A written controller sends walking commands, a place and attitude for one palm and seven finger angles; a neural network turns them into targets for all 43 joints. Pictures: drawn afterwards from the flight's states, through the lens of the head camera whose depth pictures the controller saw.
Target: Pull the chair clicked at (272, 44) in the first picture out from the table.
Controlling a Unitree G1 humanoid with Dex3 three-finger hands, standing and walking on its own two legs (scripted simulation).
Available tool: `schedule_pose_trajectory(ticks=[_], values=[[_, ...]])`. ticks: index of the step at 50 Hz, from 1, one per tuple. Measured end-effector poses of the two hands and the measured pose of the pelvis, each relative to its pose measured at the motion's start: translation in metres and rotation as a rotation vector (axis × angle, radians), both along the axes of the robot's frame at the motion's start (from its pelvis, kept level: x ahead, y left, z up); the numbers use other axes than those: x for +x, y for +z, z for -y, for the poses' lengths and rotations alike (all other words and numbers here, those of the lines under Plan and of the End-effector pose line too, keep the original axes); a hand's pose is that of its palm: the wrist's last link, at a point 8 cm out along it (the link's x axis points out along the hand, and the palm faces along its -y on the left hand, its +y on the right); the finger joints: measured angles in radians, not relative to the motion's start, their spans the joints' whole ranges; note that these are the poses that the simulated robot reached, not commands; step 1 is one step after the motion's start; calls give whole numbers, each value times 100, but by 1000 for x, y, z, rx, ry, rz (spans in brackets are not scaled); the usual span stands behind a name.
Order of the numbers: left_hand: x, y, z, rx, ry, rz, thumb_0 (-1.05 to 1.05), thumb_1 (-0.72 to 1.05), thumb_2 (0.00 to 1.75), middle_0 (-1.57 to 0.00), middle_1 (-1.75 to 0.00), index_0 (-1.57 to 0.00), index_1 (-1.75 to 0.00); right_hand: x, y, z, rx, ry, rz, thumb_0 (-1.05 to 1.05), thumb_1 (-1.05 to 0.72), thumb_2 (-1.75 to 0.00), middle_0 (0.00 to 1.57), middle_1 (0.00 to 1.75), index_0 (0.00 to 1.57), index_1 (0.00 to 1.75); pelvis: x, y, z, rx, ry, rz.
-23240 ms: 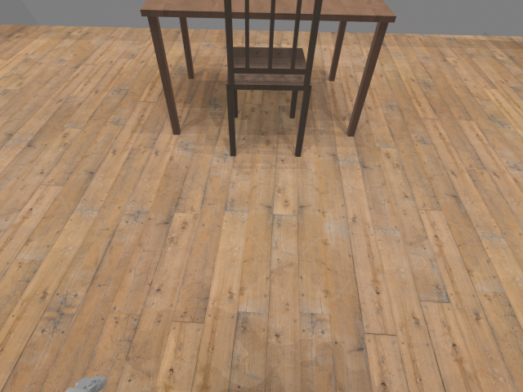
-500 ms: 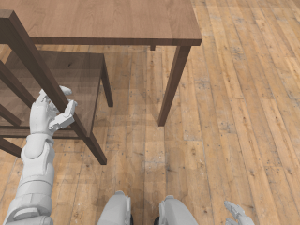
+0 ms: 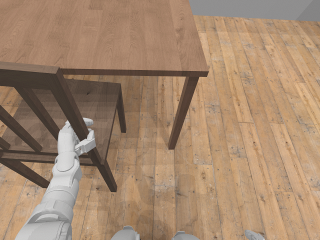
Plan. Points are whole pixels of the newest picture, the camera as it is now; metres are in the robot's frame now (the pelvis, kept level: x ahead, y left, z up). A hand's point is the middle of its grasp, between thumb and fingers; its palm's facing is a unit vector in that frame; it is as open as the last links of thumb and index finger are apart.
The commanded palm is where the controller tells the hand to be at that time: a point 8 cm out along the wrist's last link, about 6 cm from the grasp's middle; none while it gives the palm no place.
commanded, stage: step backward, pulling the chair out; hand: left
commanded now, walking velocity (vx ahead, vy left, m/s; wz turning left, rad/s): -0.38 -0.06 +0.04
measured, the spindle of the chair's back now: (11, 123) +0.42 +0.41 -0.02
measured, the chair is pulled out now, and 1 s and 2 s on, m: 0.04 0.12 0.17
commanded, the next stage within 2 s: none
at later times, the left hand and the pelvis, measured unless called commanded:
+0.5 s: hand (92, 164) +0.31 +0.18 -0.04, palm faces +0.26 -0.95 -0.19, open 5.5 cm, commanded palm +0.29 +0.22 -0.03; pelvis -0.05 -0.03 +0.01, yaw +0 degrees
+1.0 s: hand (93, 174) +0.28 +0.17 -0.04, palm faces +0.13 -0.97 -0.19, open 5.4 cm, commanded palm +0.27 +0.21 -0.03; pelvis -0.07 +0.00 +0.02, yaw -1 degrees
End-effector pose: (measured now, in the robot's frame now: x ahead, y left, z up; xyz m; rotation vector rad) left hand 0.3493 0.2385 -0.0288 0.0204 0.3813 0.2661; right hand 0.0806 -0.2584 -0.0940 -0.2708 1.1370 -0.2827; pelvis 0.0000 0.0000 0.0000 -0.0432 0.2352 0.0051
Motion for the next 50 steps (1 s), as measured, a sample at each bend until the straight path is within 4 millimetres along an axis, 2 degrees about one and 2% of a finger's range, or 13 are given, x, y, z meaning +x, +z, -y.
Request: schedule_pose_trajectory(ticks=[6, 13, 20, 27, 32, 36, 41, 50], values=[[-7, 2, 0, 17, -23, -24, 6, 69, 74, -23, -96, -47, -145, -24, 5, 12, -22, -46, -31, 1, -90, -90, 20, 30, 20, 30, -11, 6, -4, 15, -22, 35], [-31, 4, 2, 52, -27, -66, 3, 67, 73, -21, -95, -49, -145, -45, -6, 9, 37, -77, -51, 1, -90, -90, 20, 30, 20, 30, -23, 11, 0, 28, -44, 65], [-57, 7, 10, 73, 4, -110, 2, 65, 74, -19, -96, -50, -145, -48, -13, 8, 83, -56, -38, 1, -90, -90, 20, 30, 20, 30, -36, 14, 14, 20, -28, 85], [-74, 8, 21, 93, 26, -135, 1, 63, 74, -19, -97, -50, -145, -46, -10, 27, 63, -41, 14, 1, -90, -90, 20, 30, 20, 30, -51, 14, 28, 15, -2, 103], [-83, 8, 26, 99, 18, -142, 0, 63, 73, -18, -97, -50, -145, -51, -1, 42, 27, -46, 35, 1, -90, -90, 20, 30, 20, 30, -60, 16, 28, 13, 11, 126], [-87, 9, 28, 100, -8, -144, 0, 64, 72, -17, -98, -50, -145, -59, 6, 45, -5, -54, 28, 1, -91, -90, 20, 30, 20, 30, -64, 19, 22, 11, 22, 141], [-88, 9, 25, 106, -67, -142, -1, 65, 72, -15, -100, -50, -145, -67, 12, 36, -30, -62, 22, 1, -91, -90, 20, 30, 20, 30, -67, 20, 10, 6, 16, 148], [-90, 10, 23, 94, -105, -150, -1, 66, 71, -11, -101, -49, -145, -69, 4, -1, 32, -42, 57, 1, -90, -90, 20, 30, 20, 30, -73, 22, -1, 24, -30, 166]])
